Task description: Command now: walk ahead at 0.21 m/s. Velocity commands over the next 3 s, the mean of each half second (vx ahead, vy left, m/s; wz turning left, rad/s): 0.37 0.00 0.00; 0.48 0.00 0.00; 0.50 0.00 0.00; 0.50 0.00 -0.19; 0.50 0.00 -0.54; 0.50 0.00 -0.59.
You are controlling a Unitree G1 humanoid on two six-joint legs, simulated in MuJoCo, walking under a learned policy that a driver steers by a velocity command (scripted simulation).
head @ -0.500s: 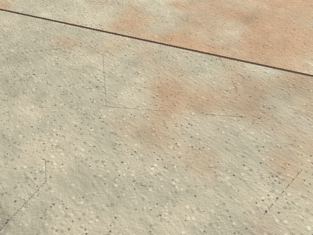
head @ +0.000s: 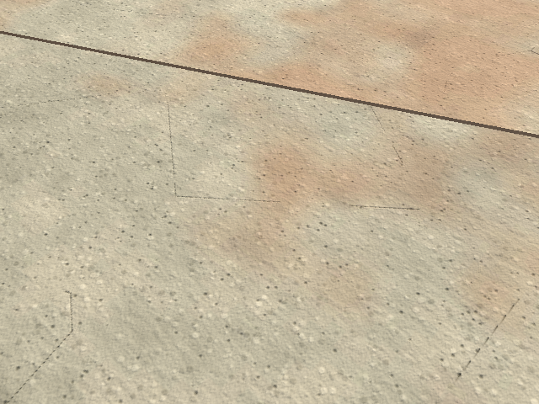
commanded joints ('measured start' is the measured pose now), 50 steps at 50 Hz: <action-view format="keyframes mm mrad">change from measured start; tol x32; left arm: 1 -103 56 13 -92 18 -22 -14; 11 379 251 107 -37 -2 -89 -17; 50 -186 66 49 -241 5 -50 -52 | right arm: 1 139 -155 -42 3 -5 -3 0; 29 -400 -61 -34 -277 -7 -42 71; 36 166 -289 -122 -142 -56 -69 33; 50 107 -116 -55 -98 0 -103 37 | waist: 1 -61 150 250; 11 178 -321 -45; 50 -14 47 106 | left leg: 1 -115 323 -394 -295 -452 185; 8 -112 268 -199 -155 67 138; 13 -647 83 -9 803 -106 47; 34 -81 -8 157 85 218 109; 36 397 473 -567 -36 -6 305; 41 -105 293 -235 -244 152 172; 50 -56 219 -45 -308 390 136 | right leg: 1 -272 -12 -57 184 -105 -26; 9 175 48 -117 -52 73 -45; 12 423 -385 673 -399 -337 -197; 33 363 -208 -13 -91 1101 -116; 35 121 -142 -55 380 728 -93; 36 -242 55 -81 793 -109 -55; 50 -410 -119 -39 328 272 9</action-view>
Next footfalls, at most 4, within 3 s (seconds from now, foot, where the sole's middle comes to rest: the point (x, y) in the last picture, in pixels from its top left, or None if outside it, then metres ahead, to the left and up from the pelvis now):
0.20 right None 0.14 -0.13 -0.78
0.70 left None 0.49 0.02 -0.78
1.26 right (333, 315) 0.80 -0.15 -0.78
1.80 left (270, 231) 1.11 0.03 -0.78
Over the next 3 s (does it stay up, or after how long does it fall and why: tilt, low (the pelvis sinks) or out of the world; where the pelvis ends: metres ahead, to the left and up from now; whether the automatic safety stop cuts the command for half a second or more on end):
stays up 1.55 -0.23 -0.02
